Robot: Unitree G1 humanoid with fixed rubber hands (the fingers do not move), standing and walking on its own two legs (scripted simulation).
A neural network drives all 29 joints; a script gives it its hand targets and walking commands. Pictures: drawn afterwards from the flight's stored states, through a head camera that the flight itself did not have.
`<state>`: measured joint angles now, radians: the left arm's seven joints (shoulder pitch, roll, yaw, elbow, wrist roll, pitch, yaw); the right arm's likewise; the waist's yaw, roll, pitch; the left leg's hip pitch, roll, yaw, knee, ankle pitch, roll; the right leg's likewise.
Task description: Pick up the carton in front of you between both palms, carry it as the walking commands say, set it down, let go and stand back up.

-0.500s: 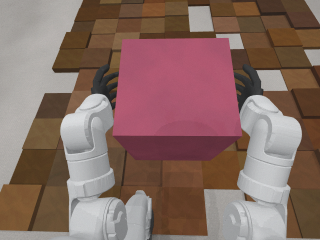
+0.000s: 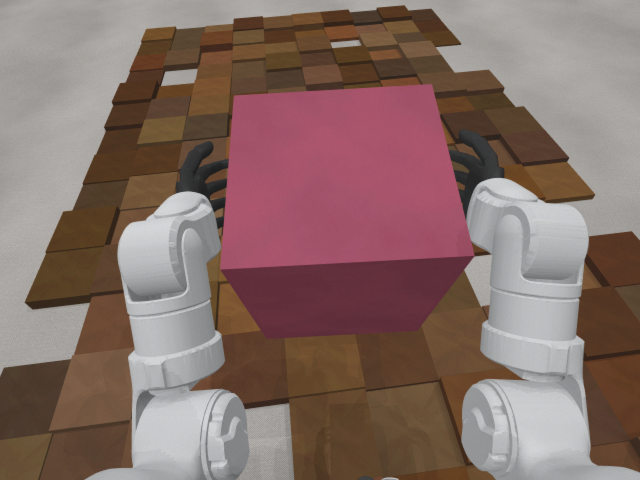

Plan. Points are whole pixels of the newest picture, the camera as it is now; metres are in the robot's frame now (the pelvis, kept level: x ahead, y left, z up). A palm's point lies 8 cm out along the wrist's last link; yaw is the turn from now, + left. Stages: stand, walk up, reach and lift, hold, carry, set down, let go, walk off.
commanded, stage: carry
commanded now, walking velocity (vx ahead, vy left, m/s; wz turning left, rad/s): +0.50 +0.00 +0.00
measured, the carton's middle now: (337, 229) +0.38 -0.02 +0.12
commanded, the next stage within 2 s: none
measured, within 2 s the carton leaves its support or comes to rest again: neither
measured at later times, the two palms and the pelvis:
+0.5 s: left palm (215, 132) +0.64 +0.17 +0.10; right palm (392, 116) +0.65 -0.13 +0.11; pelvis +0.29 +0.00 +0.00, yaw +0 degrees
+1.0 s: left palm (248, 47) +0.90 +0.13 +0.13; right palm (391, 35) +0.92 -0.17 +0.13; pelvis +0.57 -0.04 +0.02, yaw +1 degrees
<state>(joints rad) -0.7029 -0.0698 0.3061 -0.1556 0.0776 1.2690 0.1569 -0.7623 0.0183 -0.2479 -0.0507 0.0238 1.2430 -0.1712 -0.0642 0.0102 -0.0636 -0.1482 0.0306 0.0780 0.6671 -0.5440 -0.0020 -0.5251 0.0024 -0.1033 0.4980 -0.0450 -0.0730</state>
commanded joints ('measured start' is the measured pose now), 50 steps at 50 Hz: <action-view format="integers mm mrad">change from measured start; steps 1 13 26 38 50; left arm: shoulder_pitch -575 -648 -578 -330 -536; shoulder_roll -644 -887 -1012 -778 -935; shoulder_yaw -548 -695 -784 -704 -766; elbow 153 -5 38 -27 2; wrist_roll -243 -415 -383 -188 -370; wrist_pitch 32 -55 -162 -181 -161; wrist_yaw -71 -130 -143 -77 -136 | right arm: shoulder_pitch -561 -474 -327 -400 -374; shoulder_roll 808 893 1008 934 960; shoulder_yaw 539 577 657 793 627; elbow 54 -46 15 -168 -15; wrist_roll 237 110 162 335 170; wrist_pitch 51 -35 -139 -162 -124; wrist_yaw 91 57 138 163 123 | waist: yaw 104 145 -23 -20 94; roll -309 -105 245 122 -40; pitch -442 -416 -608 -347 -374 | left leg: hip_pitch -597 -665 657 169 -558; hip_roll -81 3 241 148 28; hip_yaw -58 -24 -500 -141 -92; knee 579 243 -167 -300 501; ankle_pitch -13 329 848 734 182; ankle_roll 22 21 305 187 36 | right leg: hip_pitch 814 758 -249 -56 594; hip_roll -364 -210 35 12 -302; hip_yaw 643 229 102 -18 419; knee -108 -102 792 166 -187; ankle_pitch -33 377 -491 -144 -69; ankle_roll -147 -119 45 66 -97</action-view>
